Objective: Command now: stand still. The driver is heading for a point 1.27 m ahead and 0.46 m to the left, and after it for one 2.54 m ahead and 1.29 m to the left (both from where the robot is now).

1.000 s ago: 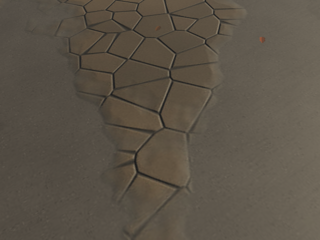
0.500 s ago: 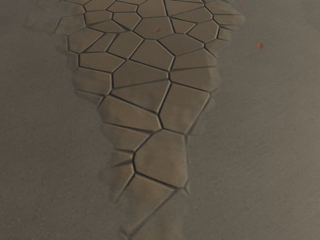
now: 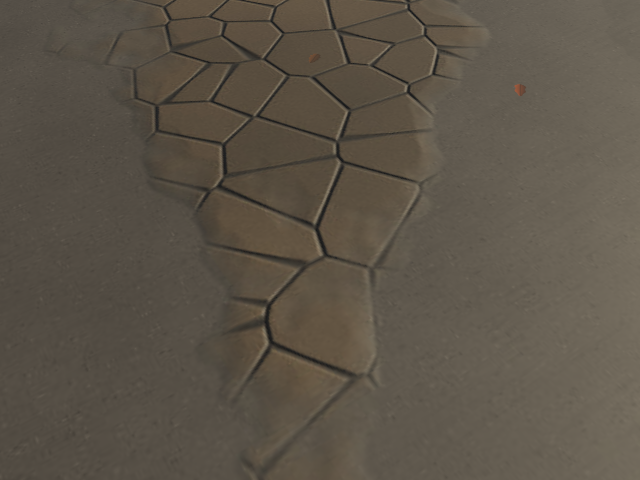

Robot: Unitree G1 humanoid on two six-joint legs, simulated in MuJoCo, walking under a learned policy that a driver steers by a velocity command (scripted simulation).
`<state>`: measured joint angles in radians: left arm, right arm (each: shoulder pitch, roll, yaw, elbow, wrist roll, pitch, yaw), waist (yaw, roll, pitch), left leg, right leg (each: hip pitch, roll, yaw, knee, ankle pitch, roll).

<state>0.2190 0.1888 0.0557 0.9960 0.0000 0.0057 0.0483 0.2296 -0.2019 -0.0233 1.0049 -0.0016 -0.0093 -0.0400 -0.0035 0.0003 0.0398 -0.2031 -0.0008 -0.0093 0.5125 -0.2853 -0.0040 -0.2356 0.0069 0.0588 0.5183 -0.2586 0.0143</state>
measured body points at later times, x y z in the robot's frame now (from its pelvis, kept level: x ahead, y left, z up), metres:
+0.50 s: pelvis +0.00 +0.00 +0.00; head +0.02 +0.00 +0.45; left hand +0.03 +0.24 -0.15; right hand +0.02 -0.24 -0.15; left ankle -0.01 +0.12 -0.74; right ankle +0.01 -0.13 -0.74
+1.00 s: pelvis +0.00 +0.00 +0.00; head +0.02 +0.00 +0.45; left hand +0.01 +0.24 -0.16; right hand +0.00 -0.23 -0.16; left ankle -0.01 +0.12 -0.74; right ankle +0.01 -0.13 -0.74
